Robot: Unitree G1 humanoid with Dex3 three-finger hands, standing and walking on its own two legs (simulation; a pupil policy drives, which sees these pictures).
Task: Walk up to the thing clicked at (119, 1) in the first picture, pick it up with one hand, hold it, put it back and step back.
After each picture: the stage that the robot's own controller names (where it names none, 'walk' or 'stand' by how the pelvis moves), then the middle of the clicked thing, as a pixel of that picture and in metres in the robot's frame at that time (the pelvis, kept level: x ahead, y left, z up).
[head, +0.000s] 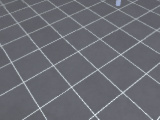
stand; out of the picture +2.33 -0.51 -0.65
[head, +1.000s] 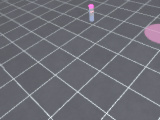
walk; (91, 13) +2.22 +0.01 -0.62
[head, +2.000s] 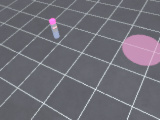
walk; (54, 28) +1.52 +0.45 -0.64
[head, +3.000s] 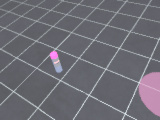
walk; (56, 62) +1.04 +0.40 -0.65
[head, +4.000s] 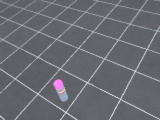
walk; (61, 91) +0.68 +0.31 -0.65
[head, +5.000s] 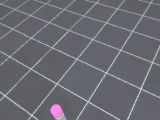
walk; (59, 115) +0.44 +0.26 -0.64
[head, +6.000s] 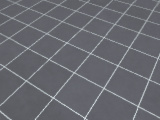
stand; out of the picture +0.38 +0.22 -0.65
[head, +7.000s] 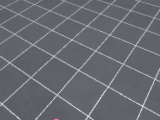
stand; out of the picture +0.37 +0.21 -0.66
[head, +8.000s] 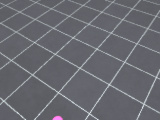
stand; out of the picture +0.39 +0.21 -0.65
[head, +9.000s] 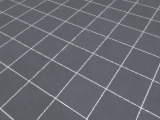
stand; out of the picture +0.37 +0.23 -0.66
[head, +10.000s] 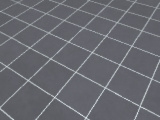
stand; out of the picture +0.37 +0.24 -0.66
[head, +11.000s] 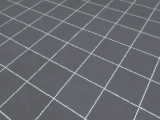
go down; out of the picture +0.37 +0.24 -0.66
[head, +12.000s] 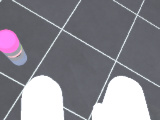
go down; (13, 50) +0.44 +0.28 -0.25
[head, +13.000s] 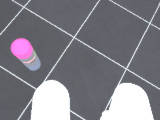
approach; (28, 57) +0.44 +0.27 -0.27
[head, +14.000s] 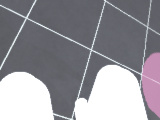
close in; out of the picture +0.42 +0.32 -0.16
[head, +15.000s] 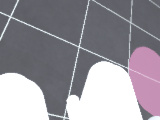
close; out of the picture +0.42 +0.32 -0.16
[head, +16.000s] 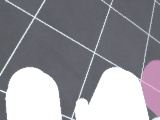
lift; out of the picture +0.32 +0.30 -0.16
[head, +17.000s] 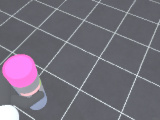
lift; (30, 87) +0.31 +0.19 +0.03
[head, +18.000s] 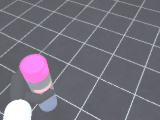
hold; (42, 87) +0.33 +0.16 +0.03
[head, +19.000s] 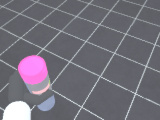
crouch; (40, 87) +0.32 +0.17 +0.03
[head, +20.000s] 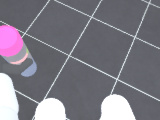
crouch; (18, 56) +0.42 +0.22 -0.05
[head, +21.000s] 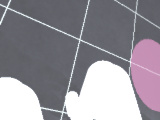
lower; out of the picture +0.43 +0.30 -0.17
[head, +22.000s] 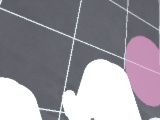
lower; out of the picture +0.43 +0.32 -0.16
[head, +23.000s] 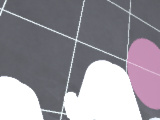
lower; out of the picture +0.42 +0.32 -0.16
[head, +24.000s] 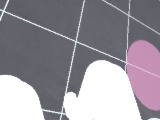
lower; out of the picture +0.41 +0.32 -0.16
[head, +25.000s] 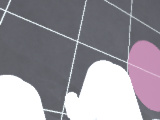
loosen; out of the picture +0.41 +0.31 -0.16
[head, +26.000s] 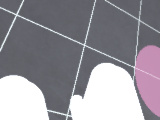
withdraw; out of the picture +0.41 +0.28 -0.17
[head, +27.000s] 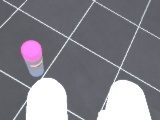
walk; (34, 61) +0.43 +0.23 -0.23
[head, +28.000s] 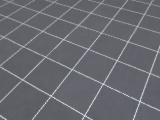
stand; out of the picture +0.35 +0.18 -0.59
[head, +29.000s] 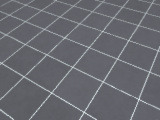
stand; out of the picture +0.37 +0.20 -0.60
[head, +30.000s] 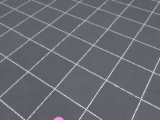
stand; out of the picture +0.37 +0.19 -0.61
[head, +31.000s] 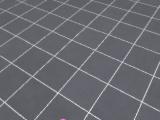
stand; out of the picture +0.39 +0.18 -0.65
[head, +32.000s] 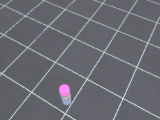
walk; (65, 95) +0.50 +0.15 -0.63
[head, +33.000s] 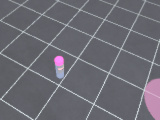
walk; (59, 68) +0.78 +0.18 -0.64
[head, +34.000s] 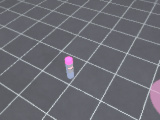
stand; (69, 68) +0.96 +0.20 -0.64
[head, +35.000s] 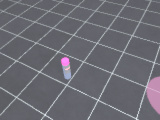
stand; (66, 68) +0.96 +0.21 -0.66
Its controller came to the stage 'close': yes
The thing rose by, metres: 0.67
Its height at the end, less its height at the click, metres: +0.00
